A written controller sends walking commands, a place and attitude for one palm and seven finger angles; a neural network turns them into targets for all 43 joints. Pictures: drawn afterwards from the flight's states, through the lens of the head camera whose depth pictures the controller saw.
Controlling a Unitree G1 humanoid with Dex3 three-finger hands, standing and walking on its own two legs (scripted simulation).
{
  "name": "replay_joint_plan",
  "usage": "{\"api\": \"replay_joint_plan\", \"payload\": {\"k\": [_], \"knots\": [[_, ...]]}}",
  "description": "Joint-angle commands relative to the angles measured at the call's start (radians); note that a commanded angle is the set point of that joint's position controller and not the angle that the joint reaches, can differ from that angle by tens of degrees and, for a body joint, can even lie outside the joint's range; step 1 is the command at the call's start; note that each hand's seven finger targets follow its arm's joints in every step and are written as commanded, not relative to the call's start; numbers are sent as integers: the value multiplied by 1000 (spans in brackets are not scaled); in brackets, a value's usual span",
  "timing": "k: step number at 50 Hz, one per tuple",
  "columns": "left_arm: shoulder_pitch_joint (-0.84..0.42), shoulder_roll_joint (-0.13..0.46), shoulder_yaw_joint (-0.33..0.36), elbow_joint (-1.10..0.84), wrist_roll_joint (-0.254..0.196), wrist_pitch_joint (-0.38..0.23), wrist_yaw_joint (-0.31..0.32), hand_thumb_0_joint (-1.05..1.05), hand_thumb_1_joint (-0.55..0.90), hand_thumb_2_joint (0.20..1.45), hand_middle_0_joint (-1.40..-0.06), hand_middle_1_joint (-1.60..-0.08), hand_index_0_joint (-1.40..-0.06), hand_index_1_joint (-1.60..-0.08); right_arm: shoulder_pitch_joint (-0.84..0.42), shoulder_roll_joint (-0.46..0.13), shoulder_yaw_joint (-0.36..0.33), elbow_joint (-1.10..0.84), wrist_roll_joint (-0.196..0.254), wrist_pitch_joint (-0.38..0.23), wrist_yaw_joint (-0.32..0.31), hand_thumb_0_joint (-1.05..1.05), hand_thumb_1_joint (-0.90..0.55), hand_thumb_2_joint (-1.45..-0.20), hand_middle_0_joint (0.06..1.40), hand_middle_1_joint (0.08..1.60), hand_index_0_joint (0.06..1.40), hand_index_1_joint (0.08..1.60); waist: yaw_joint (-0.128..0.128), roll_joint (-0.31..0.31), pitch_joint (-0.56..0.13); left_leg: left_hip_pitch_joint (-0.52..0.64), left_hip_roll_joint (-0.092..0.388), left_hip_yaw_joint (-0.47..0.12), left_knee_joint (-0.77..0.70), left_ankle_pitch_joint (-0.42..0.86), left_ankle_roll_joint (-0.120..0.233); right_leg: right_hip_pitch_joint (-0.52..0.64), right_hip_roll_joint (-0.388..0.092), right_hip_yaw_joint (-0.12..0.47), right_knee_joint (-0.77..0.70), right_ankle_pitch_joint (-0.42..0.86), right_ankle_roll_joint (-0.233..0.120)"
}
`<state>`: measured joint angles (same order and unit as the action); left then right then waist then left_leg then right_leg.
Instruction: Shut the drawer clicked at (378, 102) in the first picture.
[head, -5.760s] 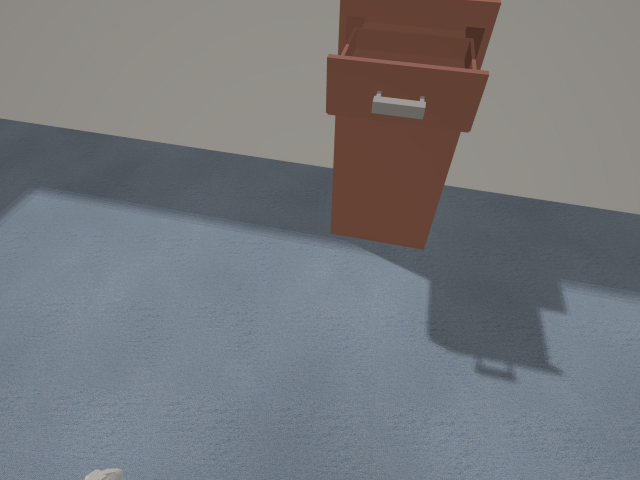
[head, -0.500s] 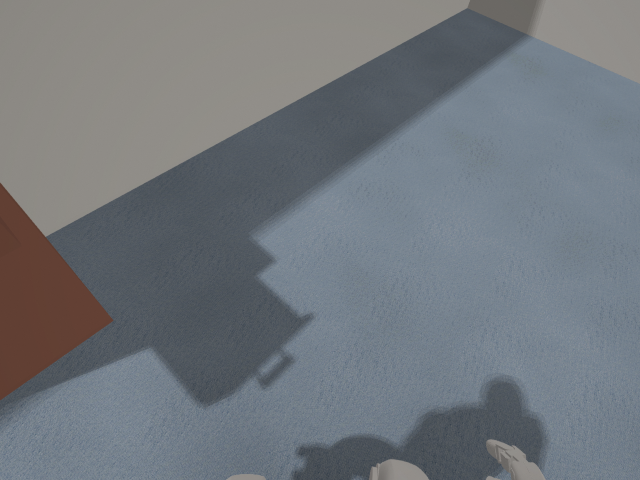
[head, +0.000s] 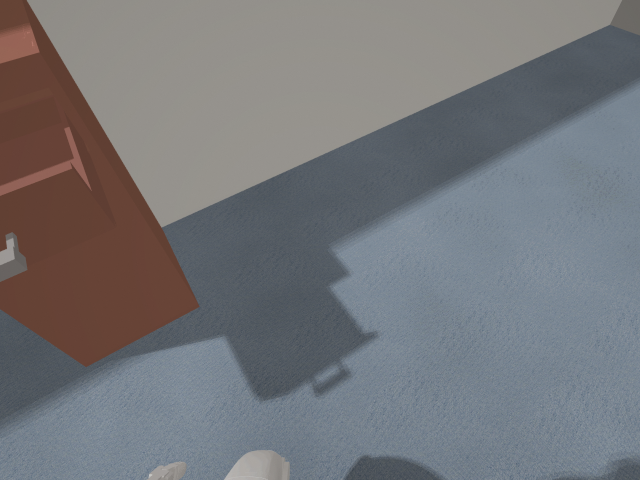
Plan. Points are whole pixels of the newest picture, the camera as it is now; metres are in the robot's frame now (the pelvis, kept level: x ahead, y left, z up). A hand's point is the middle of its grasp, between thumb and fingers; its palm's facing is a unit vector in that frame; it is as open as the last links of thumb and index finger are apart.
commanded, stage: turn to face it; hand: left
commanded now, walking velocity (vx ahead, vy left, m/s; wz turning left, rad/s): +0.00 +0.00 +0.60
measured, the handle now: out of the picture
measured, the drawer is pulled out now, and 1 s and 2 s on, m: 0.27 0.27 0.27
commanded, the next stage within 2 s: take the last steps up to it in 0.86 s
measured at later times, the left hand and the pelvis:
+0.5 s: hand out of the picture +0.00 +0.29 -0.17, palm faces +0.34 -0.91 -0.24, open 7.4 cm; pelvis +0.00 +0.06 +0.00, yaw +17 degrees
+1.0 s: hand out of the picture -0.02 +0.21 -0.15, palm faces +0.49 -0.83 -0.26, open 7.4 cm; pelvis +0.00 +0.01 +0.00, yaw +29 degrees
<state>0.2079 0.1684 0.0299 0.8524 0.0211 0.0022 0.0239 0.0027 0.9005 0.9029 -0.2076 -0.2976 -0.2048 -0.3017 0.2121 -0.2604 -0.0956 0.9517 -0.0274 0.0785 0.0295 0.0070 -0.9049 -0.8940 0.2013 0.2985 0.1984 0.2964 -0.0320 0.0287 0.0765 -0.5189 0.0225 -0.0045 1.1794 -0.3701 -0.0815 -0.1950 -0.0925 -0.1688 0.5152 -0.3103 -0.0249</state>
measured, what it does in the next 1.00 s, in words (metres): steps on the spot, turning left: left foot, then right foot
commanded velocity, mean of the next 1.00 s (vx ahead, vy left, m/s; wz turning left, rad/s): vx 0.02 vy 0.00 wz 0.41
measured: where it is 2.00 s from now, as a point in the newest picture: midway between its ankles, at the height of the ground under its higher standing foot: outside the picture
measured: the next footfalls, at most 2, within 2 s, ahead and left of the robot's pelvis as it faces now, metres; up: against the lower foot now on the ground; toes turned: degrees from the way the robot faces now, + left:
left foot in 0.26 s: +0.02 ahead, +0.15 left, +0.00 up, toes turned +16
right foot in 0.80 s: +0.09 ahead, -0.07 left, +0.00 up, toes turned +23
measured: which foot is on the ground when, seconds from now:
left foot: up 0.00-0.24, down 0.26-0.80, up 0.82-1.00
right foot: down 0.00-0.26, up 0.28-0.78, down 0.80-1.00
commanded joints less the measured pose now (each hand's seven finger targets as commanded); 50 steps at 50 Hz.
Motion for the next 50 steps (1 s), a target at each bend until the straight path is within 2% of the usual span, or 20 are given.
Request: {"api": "replay_joint_plan", "payload": {"k": [1, 8, 11, 12, 13, 14, 16, 17, 20, 32, 37, 38, 39, 40, 41, 42, 44, 45, 48, 50], "knots": [[88, 215, 61, -36, 3, -17, 12, 0, 900, 900, -200, -300, -200, -300, -103, -49, -6, -98, 7, -19, 4, 0, -900, -900, 200, 300, 200, 300, 62, -203, -65, -80, 21, 32, -74, -22, -8, 151, -251, 120, -162, 499, -86], [127, 257, 78, 2, 12, -2, 10, 0, 900, 900, -200, -300, -200, -300, -164, -30, 18, -126, 16, -40, 4, 0, -900, -900, 200, 300, 200, 300, 94, -244, -106, 85, 8, 117, -414, -75, 30, 168, -294, 60, -76, 615, -92], [101, 264, 85, 9, 2, 5, 2, 0, 900, 900, -200, -300, -200, -300, -78, -69, 10, -120, 10, -50, -2, 0, -900, -900, 200, 300, 200, 300, 36, -198, -137, 281, -7, 142, -664, 102, 57, 84, -273, -17, 73, 547, -25], [87, 243, 84, 0, -6, 9, -2, 0, 900, 900, -200, -300, -200, -300, 11, -139, -6, -103, 8, -61, -4, 0, -900, -900, 200, 300, 200, 300, -16, -37, -195, 481, 79, 14, -778, 295, 100, -70, -231, -43, 282, 391, 29], [65, 168, 67, -56, -13, 9, -13, 0, 900, 900, -200, -300, -200, -300, 81, -264, -39, -99, 6, -68, -12, 0, -900, -900, 200, 300, 200, 300, -53, 306, -211, 636, 375, -372, -794, 764, 253, -393, -72, -47, 528, -302, 120], [-2, 186, 58, -77, 0, 23, -2, 0, 900, 900, -200, -300, -200, -300, 140, -280, -39, -67, 17, -61, -19, 0, -900, -900, 200, 300, 200, 300, -75, 222, -236, 595, 424, -372, -787, 796, 322, -415, -58, 87, 634, -382, 110], [-55, 178, 65, -58, -5, 24, 0, 0, 900, 900, -200, -300, -200, -300, 55, -220, -25, -88, 11, -65, -40, 0, -900, -900, 200, 300, 200, 300, -49, 213, -140, 477, 320, -304, -795, 689, 293, -447, -56, 152, 703, -245, 109], [-34, 184, 68, -38, -4, 23, -8, 0, 900, 900, -200, -300, -200, -300, -8, -182, -11, -105, 10, -68, -41, 0, -900, -900, 200, 300, 200, 300, -10, 162, -118, 427, 270, -248, -807, 644, 264, -419, -57, 158, 705, -165, 113], [32, 178, 68, -6, -2, 29, -12, 0, 900, 900, -200, -300, -200, -300, -59, -160, -2, -125, 11, -76, -40, 0, -900, -900, 200, 300, 200, 300, 29, 103, -108, 381, 203, -181, -828, 621, 234, -352, -35, 152, 659, -74, 123], [-88, 142, 51, -59, -9, 24, -1, 0, 900, 900, -200, -300, -200, -300, 42, -142, -12, -92, 2, -64, -41, 0, -900, -900, 200, 300, 200, 300, -10, 122, -105, 396, 185, -341, -825, 548, 274, -274, 41, 163, 362, -130, 114], [0, 136, 47, -36, -18, 9, 8, 0, 900, 900, -200, -300, -200, -300, 25, -126, -11, -88, 6, -59, -41, 0, -900, -900, 200, 300, 200, 300, 33, 114, -134, 293, 145, -363, -753, 596, 244, -34, 88, 153, 68, -7, 85], [45, 142, 50, -25, -19, 0, 12, 0, 900, 900, -200, -300, -200, -300, 17, -114, -8, -89, 11, -60, -39, 0, -900, -900, 200, 300, 200, 300, 58, 82, -153, 237, 122, -346, -713, 514, 212, 73, 69, 157, -73, 96, 82], [77, 186, 56, -14, -11, -12, 18, 0, 900, 900, -200, -300, -200, -300, 29, -70, -3, -87, 21, -63, -34, 0, -900, -900, 200, 300, 200, 300, 66, -28, -169, 126, 62, -288, -614, 325, 153, 209, -42, 261, -189, 165, 58], [88, 266, 71, -11, 4, -20, 22, 0, 900, 900, -200, -300, -200, -300, 46, -7, 9, -107, 26, -66, -30, 0, -900, -900, 200, 300, 200, 300, 61, -286, -161, -45, -94, -89, -430, -70, 68, 272, -298, 507, -223, 301, -48], [84, 278, 62, -27, -2, -12, 16, 0, 900, 900, -200, -300, -200, -300, 38, -41, -4, -108, 10, -54, -37, 0, -900, -900, 200, 300, 200, 300, 65, -214, -136, -20, -80, -95, -251, -223, 60, 131, -386, 500, -220, 362, -135], [51, 250, 71, -29, -4, -12, 22, 0, 900, 900, -200, -300, -200, -300, 20, -48, -9, -98, 6, -36, -36, 0, -900, -900, 200, 300, 200, 300, 54, -249, -117, -14, -62, -105, -129, -206, 60, 55, -345, 498, -238, 329, -146], [-25, 188, 51, -35, -7, -13, 15, 0, 900, 900, -200, -300, -200, -300, 40, -49, -11, -49, 5, -26, -23, 0, -900, -900, 200, 300, 200, 300, 12, -150, -31, -19, -30, -84, 5, -58, 49, -19, -222, 341, -237, 249, -112], [-29, 175, 46, -32, -7, -17, 13, 0, 900, 900, -200, -300, -200, -300, 56, -40, -8, -34, 5, -26, -19, 0, -900, -900, 200, 300, 200, 300, 6, -161, -27, -20, -24, -68, 22, -13, 41, -21, -194, 288, -235, 257, -95], [16, 165, 47, -7, -3, -21, 15, 0, 900, 900, -200, -300, -200, -300, 46, -31, -2, -16, 6, -25, -19, 0, -900, -900, 200, 300, 200, 300, 23, -193, -24, -2, -5, -47, -7, 21, 26, -12, -189, 249, -244, 241, -94], [79, 172, 50, 24, 1, -26, 12, 0, 900, 900, -200, -300, -200, -300, 20, -27, 4, -15, 1, -27, -17, 0, -900, -900, 200, 300, 200, 300, 50, -178, -22, -16, 7, -27, -68, 15, 24, 31, -202, 274, -274, 108, -98]]}}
